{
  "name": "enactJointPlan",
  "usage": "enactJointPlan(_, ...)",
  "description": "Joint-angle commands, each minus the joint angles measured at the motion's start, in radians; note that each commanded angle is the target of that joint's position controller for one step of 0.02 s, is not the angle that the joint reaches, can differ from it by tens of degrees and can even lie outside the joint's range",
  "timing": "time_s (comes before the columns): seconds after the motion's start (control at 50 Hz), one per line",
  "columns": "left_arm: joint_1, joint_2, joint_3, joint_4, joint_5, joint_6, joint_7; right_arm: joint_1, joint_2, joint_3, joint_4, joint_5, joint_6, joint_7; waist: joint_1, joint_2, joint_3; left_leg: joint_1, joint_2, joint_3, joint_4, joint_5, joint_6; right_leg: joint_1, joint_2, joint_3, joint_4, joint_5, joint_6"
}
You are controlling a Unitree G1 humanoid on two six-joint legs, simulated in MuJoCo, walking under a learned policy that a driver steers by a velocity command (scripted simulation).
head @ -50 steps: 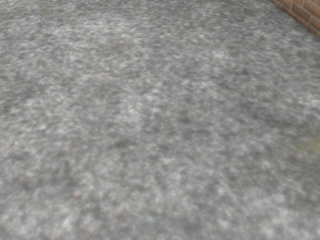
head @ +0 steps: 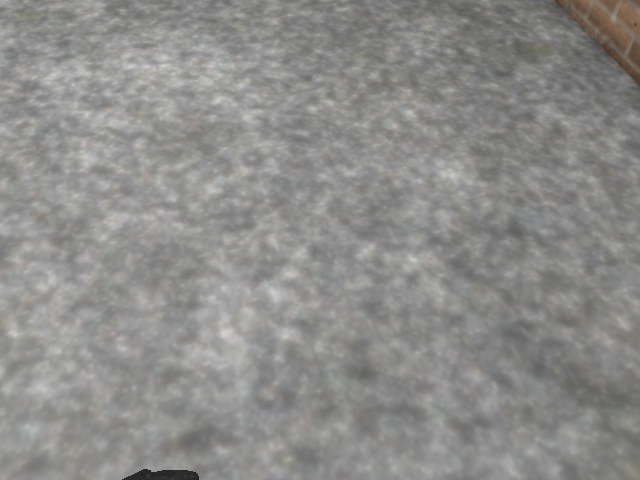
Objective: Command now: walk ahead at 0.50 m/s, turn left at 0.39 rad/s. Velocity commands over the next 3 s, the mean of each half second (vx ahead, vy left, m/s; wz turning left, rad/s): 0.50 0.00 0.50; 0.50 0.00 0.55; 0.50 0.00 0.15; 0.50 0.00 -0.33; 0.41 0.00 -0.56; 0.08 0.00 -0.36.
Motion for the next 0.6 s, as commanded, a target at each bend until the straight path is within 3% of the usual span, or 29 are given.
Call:
enactJointPlan(0.02, 0.190, 0.135, 0.043, -0.006, -0.002, -0.035, 0.019, -0.034, -0.186, -0.040, -0.049, 0.002, -0.006, -0.003, 0.160, 0.094, -0.077, -0.059, 0.232, -0.128, 0.266, 0.928, 0.089, 0.280, 0.065, -0.020, -0.114, -0.047, -0.042)
enactJointPlan(0.04, 0.353, 0.182, 0.061, 0.030, 0.018, -0.048, 0.032, -0.054, -0.171, -0.038, -0.067, 0.014, -0.008, 0.002, 0.226, 0.060, -0.181, -0.206, 0.186, -0.102, 0.477, 0.762, 0.071, 0.537, -0.022, 0.058, -0.131, -0.030, -0.074)
enactJointPlan(0.06, 0.480, 0.282, 0.085, 0.022, 0.049, -0.051, 0.044, -0.024, -0.085, -0.020, -0.118, 0.043, -0.009, 0.004, 0.239, -0.088, -0.352, -0.450, 0.083, -0.034, 0.803, 0.312, 0.041, 0.810, -0.320, 0.392, -0.151, -0.136, -0.130)
enactJointPlan(0.08, 0.430, 0.296, 0.092, 0.020, 0.035, -0.031, 0.034, 0.049, -0.089, -0.030, -0.127, 0.056, 0.001, 0.001, 0.178, -0.238, -0.425, -0.655, -0.006, -0.031, 1.011, -0.157, 0.035, 0.871, -0.442, 0.737, -0.280, -0.165, -0.223)
enactJointPlan(0.1, 0.324, 0.203, 0.073, -0.007, 0.023, -0.021, 0.029, 0.000, -0.149, -0.045, -0.117, 0.031, 0.017, -0.005, 0.137, -0.079, -0.273, -0.715, 0.081, -0.064, 1.068, -0.077, 0.040, 0.731, -0.400, 0.621, -0.299, -0.282, -0.197)
enactJointPlan(0.12, 0.259, 0.131, 0.054, -0.015, 0.013, -0.026, 0.026, -0.077, -0.135, -0.046, -0.129, 0.018, 0.020, 0.004, 0.134, -0.002, -0.139, -0.715, 0.114, -0.063, 1.032, 0.000, 0.035, 0.576, -0.348, 0.467, -0.335, -0.267, -0.170)
enactJointPlan(0.14, 0.236, 0.108, 0.047, -0.009, 0.015, -0.032, 0.026, -0.104, -0.106, -0.045, -0.137, 0.013, 0.025, 0.012, 0.111, -0.001, -0.071, -0.688, 0.143, -0.060, 0.987, 0.040, 0.031, 0.473, -0.302, 0.353, -0.370, -0.194, -0.137)
enactJointPlan(0.16, 0.252, 0.092, 0.042, 0.008, 0.011, -0.039, 0.033, -0.119, -0.104, -0.050, -0.147, -0.004, 0.036, 0.021, 0.094, -0.032, -0.040, -0.667, 0.164, -0.058, 0.953, 0.056, 0.024, 0.413, -0.269, 0.268, -0.389, -0.126, -0.118)
enactJointPlan(0.2, 0.300, 0.083, 0.039, 0.034, 0.004, -0.056, 0.036, -0.114, -0.081, -0.051, -0.154, -0.012, 0.061, 0.036, 0.074, -0.054, -0.038, -0.649, 0.169, -0.040, 0.943, 0.086, 0.014, 0.379, -0.245, 0.169, -0.405, -0.019, -0.104)
enactJointPlan(0.26, 0.343, 0.108, 0.045, 0.048, -0.001, -0.073, 0.034, -0.209, -0.081, -0.051, -0.200, -0.013, 0.079, 0.051, 0.070, -0.050, -0.022, -0.742, 0.186, -0.025, 0.912, 0.176, 0.002, 0.403, -0.240, 0.063, -0.427, 0.085, -0.107)
enactJointPlan(0.34, 0.384, 0.114, 0.043, 0.059, 0.004, -0.074, 0.032, -0.368, -0.088, -0.042, -0.266, -0.009, 0.079, 0.069, 0.089, -0.048, 0.016, -0.790, 0.183, 0.014, 0.716, 0.318, -0.013, 0.424, -0.208, -0.061, -0.432, 0.175, -0.102)
enactJointPlan(0.42, 0.436, 0.156, 0.051, 0.070, 0.003, -0.070, 0.040, -0.509, -0.086, -0.028, -0.323, -0.011, 0.076, 0.084, 0.125, -0.052, 0.036, -0.727, 0.164, 0.093, 0.491, 0.364, 0.005, 0.490, -0.228, -0.136, -0.425, 0.245, -0.093)
enactJointPlan(0.48, 0.476, 0.177, 0.056, 0.085, 0.006, -0.052, 0.049, -0.551, -0.104, -0.032, -0.349, -0.017, 0.075, 0.087, 0.133, -0.055, 0.037, -0.703, 0.133, 0.134, 0.410, 0.267, 0.041, 0.600, -0.253, -0.178, -0.362, 0.393, -0.086)
enactJointPlan(0.52, 0.475, 0.204, 0.062, 0.087, 0.008, -0.037, 0.055, -0.509, -0.122, -0.041, -0.346, -0.021, 0.076, 0.079, 0.108, -0.080, -0.001, -0.616, 0.072, 0.171, 0.384, 0.163, 0.077, 0.651, -0.257, -0.213, -0.234, 0.683, -0.075)
enactJointPlan(0.56, 0.468, 0.234, 0.070, 0.082, 0.007, -0.015, 0.054, -0.335, -0.158, -0.063, -0.300, -0.022, 0.067, 0.067, 0.038, -0.082, -0.108, -0.418, -0.003, 0.180, 0.322, 0.104, 0.123, 0.644, -0.253, -0.229, 0.056, 0.787, -0.067)
enactJointPlan(0.58, 0.455, 0.234, 0.069, 0.065, 0.004, -0.009, 0.049, -0.178, -0.202, -0.084, -0.251, -0.033, 0.057, 0.054, -0.035, -0.027, -0.198, -0.184, 0.007, 0.115, 0.245, 0.126, 0.158, 0.506, -0.232, -0.244, 0.306, 0.607, -0.035)
enactJointPlan(0.6, 0.472, 0.139, 0.048, 0.002, -0.012, -0.011, 0.037, -0.117, -0.315, -0.114, -0.250, -0.042, 0.054, 0.039, -0.021, 0.156, -0.303, 0.128, 0.293, -0.300, 0.214, 0.016, 0.257, 0.126, -0.137, -0.238, 0.650, -0.022, 0.016)
Next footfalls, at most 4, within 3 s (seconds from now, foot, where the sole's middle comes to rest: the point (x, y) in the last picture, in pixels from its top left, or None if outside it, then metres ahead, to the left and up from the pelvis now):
0.04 right None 0.20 -0.11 -0.77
0.58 left None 0.42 0.14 -0.77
1.14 right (217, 335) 0.79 0.18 -0.77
1.68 left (80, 307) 0.89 0.51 -0.77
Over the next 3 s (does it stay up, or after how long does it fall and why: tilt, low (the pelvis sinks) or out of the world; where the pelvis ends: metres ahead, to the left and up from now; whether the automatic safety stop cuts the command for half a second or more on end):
stays up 1.27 0.53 0.01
